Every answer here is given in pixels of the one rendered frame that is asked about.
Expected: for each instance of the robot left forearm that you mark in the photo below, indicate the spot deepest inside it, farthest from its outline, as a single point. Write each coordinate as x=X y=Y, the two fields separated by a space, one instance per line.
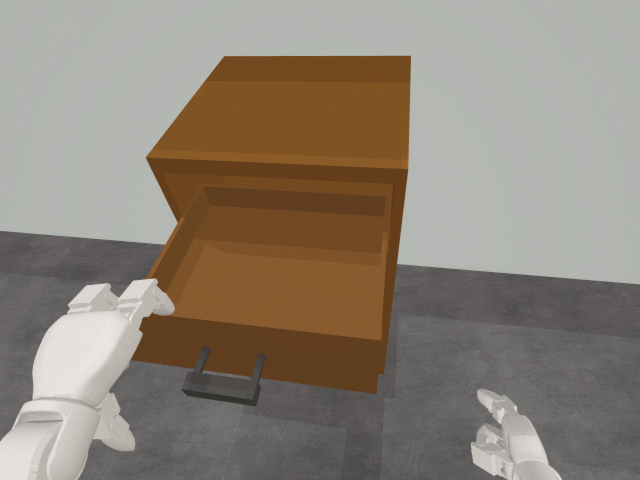
x=49 y=440

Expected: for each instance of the drawer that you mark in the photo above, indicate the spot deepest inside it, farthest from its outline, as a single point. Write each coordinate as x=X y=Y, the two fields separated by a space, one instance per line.
x=295 y=274

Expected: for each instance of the left robot hand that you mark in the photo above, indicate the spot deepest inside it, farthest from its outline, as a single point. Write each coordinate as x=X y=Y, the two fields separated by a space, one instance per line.
x=84 y=352

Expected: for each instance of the robot right forearm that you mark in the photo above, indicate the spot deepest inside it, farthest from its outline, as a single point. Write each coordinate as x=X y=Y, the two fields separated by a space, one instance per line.
x=534 y=470

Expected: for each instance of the handle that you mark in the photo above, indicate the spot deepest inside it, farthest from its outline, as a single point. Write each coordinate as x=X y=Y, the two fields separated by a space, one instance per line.
x=222 y=388

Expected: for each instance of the right robot hand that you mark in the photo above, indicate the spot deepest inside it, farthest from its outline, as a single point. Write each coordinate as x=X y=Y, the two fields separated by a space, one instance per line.
x=498 y=451

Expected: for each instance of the cabinet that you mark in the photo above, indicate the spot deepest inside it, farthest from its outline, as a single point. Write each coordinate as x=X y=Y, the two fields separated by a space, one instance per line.
x=338 y=123

